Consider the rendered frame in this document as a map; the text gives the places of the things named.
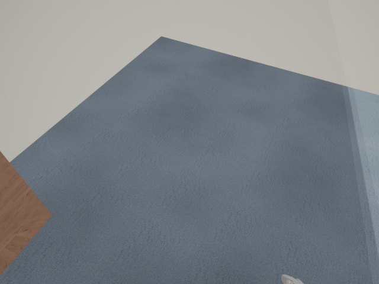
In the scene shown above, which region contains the cabinet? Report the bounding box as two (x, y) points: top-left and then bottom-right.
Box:
(0, 152), (52, 275)

